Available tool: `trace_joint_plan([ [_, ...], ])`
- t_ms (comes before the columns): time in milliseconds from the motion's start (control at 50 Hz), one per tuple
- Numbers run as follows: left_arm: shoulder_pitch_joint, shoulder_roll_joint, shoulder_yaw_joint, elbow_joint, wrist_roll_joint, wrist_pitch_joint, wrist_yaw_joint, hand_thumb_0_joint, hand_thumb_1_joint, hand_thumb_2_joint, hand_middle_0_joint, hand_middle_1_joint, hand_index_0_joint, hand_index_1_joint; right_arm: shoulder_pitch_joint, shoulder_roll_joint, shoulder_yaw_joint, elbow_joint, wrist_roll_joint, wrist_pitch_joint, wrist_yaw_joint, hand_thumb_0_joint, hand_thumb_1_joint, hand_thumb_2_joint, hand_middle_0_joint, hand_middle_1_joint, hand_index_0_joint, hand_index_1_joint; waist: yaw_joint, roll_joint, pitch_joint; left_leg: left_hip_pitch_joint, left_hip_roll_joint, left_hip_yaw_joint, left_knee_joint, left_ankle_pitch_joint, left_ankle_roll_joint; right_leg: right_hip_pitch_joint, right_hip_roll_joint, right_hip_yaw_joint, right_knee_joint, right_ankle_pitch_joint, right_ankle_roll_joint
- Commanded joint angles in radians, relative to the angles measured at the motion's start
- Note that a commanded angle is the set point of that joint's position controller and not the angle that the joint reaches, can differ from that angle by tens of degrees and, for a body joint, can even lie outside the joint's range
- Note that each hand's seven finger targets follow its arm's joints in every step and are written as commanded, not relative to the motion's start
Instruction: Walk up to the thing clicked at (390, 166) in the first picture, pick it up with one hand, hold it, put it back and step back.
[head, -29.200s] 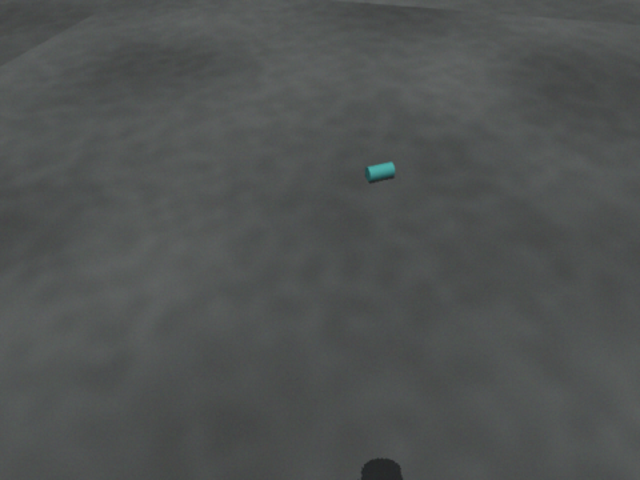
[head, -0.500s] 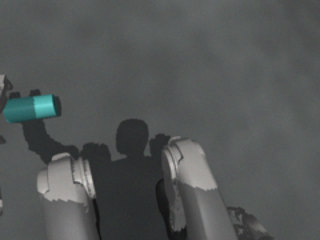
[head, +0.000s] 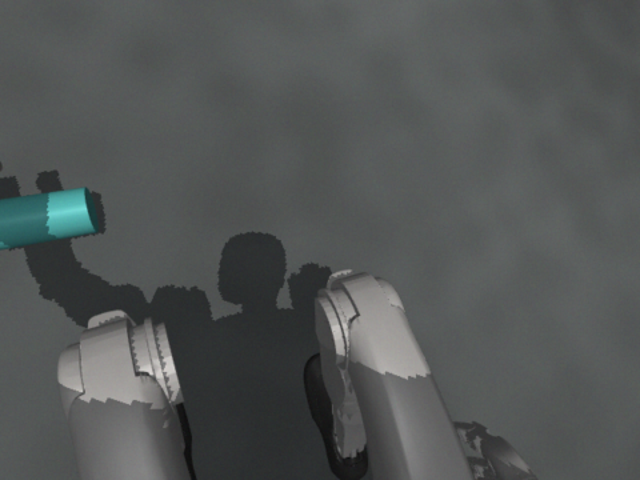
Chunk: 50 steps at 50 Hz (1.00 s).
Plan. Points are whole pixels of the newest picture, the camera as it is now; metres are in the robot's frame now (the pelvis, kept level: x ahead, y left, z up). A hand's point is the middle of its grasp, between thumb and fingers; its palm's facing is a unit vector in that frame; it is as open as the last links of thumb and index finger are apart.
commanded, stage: rise first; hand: left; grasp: from above
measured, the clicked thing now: (43, 217) +0.47 +0.31 -0.28
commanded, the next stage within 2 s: approach in 0.50 s
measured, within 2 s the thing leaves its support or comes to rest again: neither
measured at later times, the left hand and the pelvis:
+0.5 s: hand out of the picture +0.43 +0.35 -0.16, palm faces -0.46 -0.07 -0.88, open 14.1 cm; pelvis +0.00 +0.00 +0.00, yaw +0 degrees
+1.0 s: hand (25, 184) +0.48 +0.29 -0.16, palm faces -0.38 -0.04 -0.92, open 14.0 cm; pelvis +0.00 +0.00 +0.00, yaw +0 degrees
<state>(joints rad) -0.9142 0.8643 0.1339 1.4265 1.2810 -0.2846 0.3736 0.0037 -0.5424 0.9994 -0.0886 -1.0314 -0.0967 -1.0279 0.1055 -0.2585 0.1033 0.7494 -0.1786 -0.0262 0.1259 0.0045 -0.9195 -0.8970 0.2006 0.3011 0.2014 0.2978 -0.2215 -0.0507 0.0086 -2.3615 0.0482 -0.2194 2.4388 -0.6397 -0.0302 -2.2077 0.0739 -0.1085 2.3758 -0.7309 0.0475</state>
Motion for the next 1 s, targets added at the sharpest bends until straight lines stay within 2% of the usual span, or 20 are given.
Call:
trace_joint_plan([
  [0,-0.272,0.283,0.038,-0.15,-0.027,-0.004,0.029,0.0,-0.561,1.004,-0.071,-1.036,-0.073,-1.034,0.177,-0.265,-0.08,-0.014,0.006,-0.001,-0.011,0.0,-0.91,-0.903,0.2,0.3,0.2,0.3,0.016,0.359,-0.673,0.567,-0.003,0.131,-0.217,0.123,0.048,0.251,0.014,-0.084,-0.268,0.237,-0.069],
  [60,-0.244,0.274,0.037,-0.151,-0.02,-0.006,0.03,0.0,-0.568,1.009,-0.068,-1.039,-0.069,-1.037,0.168,-0.26,-0.08,-0.015,0.008,0.003,-0.01,0.0,-0.91,-0.903,0.2,0.3,0.2,0.3,0.033,0.378,-0.685,0.588,-0.004,0.128,-0.229,0.127,0.043,0.246,0.014,-0.088,-0.256,0.234,-0.075],
  [100,-0.272,0.249,0.018,-0.161,-0.023,-0.01,0.03,0.0,-0.563,1.007,-0.07,-1.036,-0.071,-1.034,0.17,-0.26,-0.08,-0.018,0.007,0.005,-0.01,0.0,-0.908,-0.902,0.2,0.3,0.2,0.3,0.01,0.359,-0.675,0.572,-0.003,0.129,-0.222,0.127,0.047,0.246,0.016,-0.088,-0.269,0.241,-0.07],
  [160,-0.275,0.275,0.03,-0.164,-0.02,-0.007,0.035,0.0,-0.572,1.014,-0.067,-1.034,-0.066,-1.034,0.176,-0.259,-0.079,-0.013,0.011,0.002,-0.01,0.0,-0.91,-0.903,0.2,0.3,0.2,0.3,0.018,0.36,-0.67,0.573,-0.004,0.129,-0.223,0.137,0.046,0.248,0.012,-0.085,-0.26,0.25,-0.071],
  [240,-0.281,0.252,0.021,-0.158,-0.029,-0.003,0.032,0.0,-0.573,1.014,-0.07,-1.035,-0.068,-1.037,0.181,-0.26,-0.08,-0.015,0.012,-0.001,-0.008,0.0,-0.911,-0.904,0.2,0.3,0.2,0.3,0.006,0.351,-0.672,0.582,-0.003,0.125,-0.223,0.153,0.047,0.251,0.011,-0.086,-0.262,0.265,-0.069],
  [280,-0.279,0.279,0.035,-0.174,-0.019,0.0,0.031,0.0,-0.569,1.013,-0.071,-1.032,-0.07,-1.033,0.174,-0.259,-0.08,-0.018,0.013,0.002,-0.009,0.0,-0.909,-0.903,0.2,0.3,0.2,0.3,0.025,0.385,-0.713,0.613,-0.002,0.128,-0.228,0.165,0.044,0.254,0.013,-0.086,-0.257,0.27,-0.072],
  [360,-0.275,0.226,-0.005,-0.133,-0.031,0.006,0.017,0.0,-0.571,1.015,-0.07,-1.036,-0.068,-1.037,0.17,-0.253,-0.078,-0.021,0.014,0.007,-0.01,0.0,-0.909,-0.902,0.2,0.3,0.2,0.3,0.001,0.335,-0.651,0.542,-0.006,0.134,-0.231,0.105,0.05,0.251,0.014,-0.078,-0.285,0.23,-0.069],
  [400,-0.294,0.265,0.01,-0.15,-0.028,0.006,0.012,0.0,-0.564,1.012,-0.073,-1.035,-0.073,-1.034,0.179,-0.259,-0.077,-0.025,0.014,0.005,-0.012,0.0,-0.908,-0.902,0.2,0.3,0.2,0.3,0.007,0.328,-0.656,0.544,-0.007,0.135,-0.232,0.104,0.051,0.264,0.013,-0.076,-0.291,0.227,-0.068],
  [460,-0.29,0.265,0.004,-0.121,-0.035,0.004,0.008,0.0,-0.552,1.001,-0.077,-1.038,-0.08,-1.035,0.172,-0.259,-0.068,-0.031,0.014,0.004,-0.013,0.0,-0.908,-0.902,0.2,0.3,0.2,0.3,-0.004,0.29,-0.641,0.512,-0.005,0.132,-0.218,0.097,0.056,0.273,0.013,-0.073,-0.296,0.22,-0.064],
  [560,-0.302,0.307,0.029,-0.16,-0.029,-0.006,0.009,0.0,-0.551,1.0,-0.084,-1.026,-0.085,-1.025,0.171,-0.26,-0.062,-0.033,0.012,0.002,-0.015,0.0,-0.908,-0.902,0.2,0.3,0.2,0.3,0.013,0.339,-0.678,0.543,-0.006,0.132,-0.221,0.113,0.05,0.283,0.014,-0.074,-0.282,0.23,-0.068],
  [580,-0.291,0.311,0.035,-0.147,-0.023,-0.005,0.011,0.0,-0.611,1.08,-0.084,-0.981,-0.047,-1.02,0.171,-0.26,-0.061,-0.033,0.012,0.003,-0.015,0.0,-0.912,-0.904,0.199,0.3,0.199,0.3,0.018,0.354,-0.68,0.557,-0.007,0.135,-0.223,0.122,0.049,0.286,0.014,-0.074,-0.278,0.237,-0.069],
  [600,-0.291,0.298,0.028,-0.152,-0.021,-0.005,0.012,0.0,-0.559,1.003,-0.07,-1.047,-0.074,-1.042,0.168,-0.258,-0.062,-0.035,0.011,0.006,-0.015,0.0,-0.905,-0.897,0.2,0.3,0.2,0.3,0.02,0.366,-0.694,0.563,-0.006,0.134,-0.226,0.125,0.046,0.287,0.016,-0.075,-0.274,0.238,-0.071],
  [660,-0.333,0.216,-0.035,-0.147,-0.026,-0.008,0.013,0.0,-0.544,0.992,-0.069,-1.049,-0.077,-1.04,0.173,-0.261,-0.068,-0.029,0.013,0.004,-0.016,0.0,-0.904,-0.896,0.2,0.3,0.2,0.3,-0.025,0.363,-0.647,0.567,-0.004,0.121,-0.234,0.094,0.044,0.219,0.014,-0.091,-0.273,0.215,-0.073],
  [720,-0.381,0.173,-0.078,-0.138,-0.021,-0.008,0.021,0.0,-0.546,0.99,-0.067,-1.058,-0.077,-1.047,0.187,-0.262,-0.07,-0.022,0.015,-0.003,-0.017,0.0,-0.905,-0.896,0.2,0.3,0.2,0.3,-0.048,0.372,-0.614,0.565,-0.001,0.115,-0.242,0.064,0.04,0.189,0.015,-0.096,-0.277,0.197,-0.076],
  [740,-0.429,0.161,-0.084,-0.178,-0.021,-0.01,0.028,0.0,-0.534,0.985,-0.07,-1.065,-0.083,-1.051,0.205,-0.269,-0.069,-0.019,0.011,-0.008,-0.017,0.0,-0.905,-0.896,0.2,0.3,0.2,0.3,-0.064,0.379,-0.643,0.593,-0.001,0.111,-0.241,0.081,0.039,0.193,0.012,-0.101,-0.274,0.213,-0.073],
  [780,-0.458,0.113,-0.119,-0.166,-0.021,0.0,0.04,0.0,-0.529,0.978,-0.066,-1.072,-0.083,-1.054,0.21,-0.267,-0.068,-0.011,0.011,-0.016,-0.017,0.0,-0.905,-0.896,0.2,0.3,0.2,0.3,-0.073,0.396,-0.675,0.616,0.002,0.11,-0.238,0.106,0.036,0.191,0.014,-0.104,-0.27,0.241,-0.073],
  [840,-0.49,0.152,-0.096,-0.155,-0.006,0.033,0.074,0.0,-0.518,0.963,-0.071,-1.07,-0.09,-1.049,0.222,-0.271,-0.063,-0.012,0.009,-0.023,-0.02,0.0,-0.906,-0.897,0.2,0.3,0.2,0.3,-0.059,0.448,-0.699,0.646,0.001,0.118,-0.25,0.136,0.032,0.195,0.009,-0.102,-0.262,0.268,-0.075],
  [880,-0.503,0.151,-0.093,-0.129,0.007,0.064,0.089,0.0,-0.524,0.982,-0.077,-1.058,-0.09,-1.044,0.227,-0.271,-0.058,-0.016,0.006,-0.022,-0.018,0.0,-0.905,-0.896,0.2,0.3,0.2,0.3,-0.07,0.463,-0.715,0.644,0.002,0.123,-0.246,0.147,0.033,0.204,0.013,-0.102,-0.264,0.281,-0.075],
  [900,-0.481,0.152,-0.086,-0.098,0.008,0.084,0.098,0.0,-0.538,0.987,-0.072,-1.056,-0.083,-1.044,0.222,-0.268,-0.052,-0.02,0.008,-0.02,-0.018,0.0,-0.905,-0.896,0.2,0.3,0.2,0.3,-0.054,0.469,-0.708,0.639,-0.001,0.129,-0.256,0.152,0.033,0.206,0.013,-0.098,-0.262,0.285,-0.078],
  [980,-0.428,0.167,-0.064,0.008,-0.001,0.158,0.103,0.0,-0.532,0.988,-0.082,-1.033,-0.089,-1.025,0.208,-0.263,-0.036,-0.048,0.01,-0.021,-0.014,0.0,-0.903,-0.895,0.2,0.3,0.2,0.3,-0.048,0.405,-0.669,0.56,-0.004,0.141,-0.257,0.123,0.047,0.228,0.016,-0.086,-0.276,0.264,-0.077],
])
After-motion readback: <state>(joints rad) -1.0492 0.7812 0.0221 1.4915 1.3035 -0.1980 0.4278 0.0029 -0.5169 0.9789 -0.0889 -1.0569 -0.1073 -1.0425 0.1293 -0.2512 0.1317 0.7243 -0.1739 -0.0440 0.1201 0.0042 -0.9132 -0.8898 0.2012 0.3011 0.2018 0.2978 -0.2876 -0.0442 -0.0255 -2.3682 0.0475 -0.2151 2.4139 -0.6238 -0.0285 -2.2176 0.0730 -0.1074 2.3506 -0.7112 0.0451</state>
